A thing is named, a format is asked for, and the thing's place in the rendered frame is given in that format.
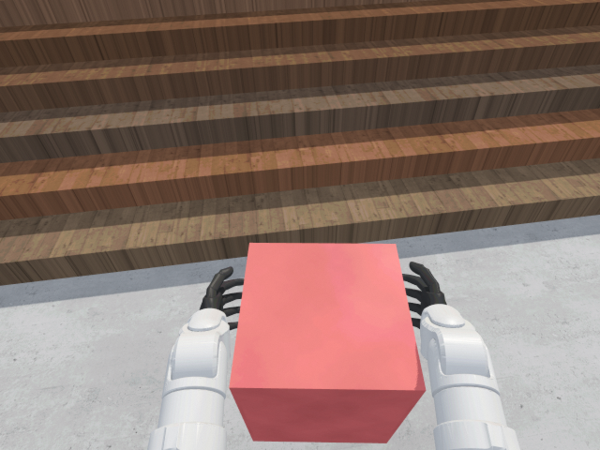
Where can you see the right robot hand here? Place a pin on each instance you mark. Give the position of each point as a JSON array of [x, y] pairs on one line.
[[430, 293]]

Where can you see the carton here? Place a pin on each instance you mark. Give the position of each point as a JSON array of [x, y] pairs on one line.
[[325, 350]]

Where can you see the robot right forearm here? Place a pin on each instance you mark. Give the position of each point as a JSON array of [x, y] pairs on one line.
[[463, 384]]

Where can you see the robot left forearm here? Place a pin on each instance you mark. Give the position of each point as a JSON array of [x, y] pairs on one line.
[[192, 406]]

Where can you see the left robot hand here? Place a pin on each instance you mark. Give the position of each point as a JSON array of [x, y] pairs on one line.
[[217, 287]]

